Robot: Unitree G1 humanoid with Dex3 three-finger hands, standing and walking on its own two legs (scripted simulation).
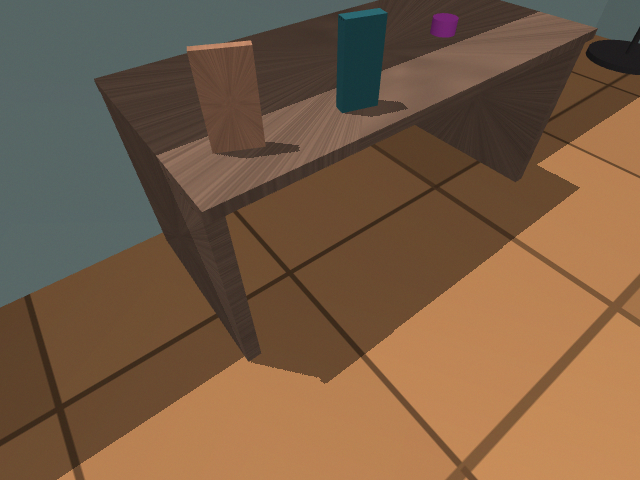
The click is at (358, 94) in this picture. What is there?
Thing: carton on end
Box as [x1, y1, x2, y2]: [336, 8, 387, 112]
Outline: 380,8 338,14 336,106 341,112 377,104 387,14
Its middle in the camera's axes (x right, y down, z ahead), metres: +0.10 -0.43 +0.98
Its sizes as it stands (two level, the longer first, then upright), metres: 0.107 0.039 0.230
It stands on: a support 0.72 m high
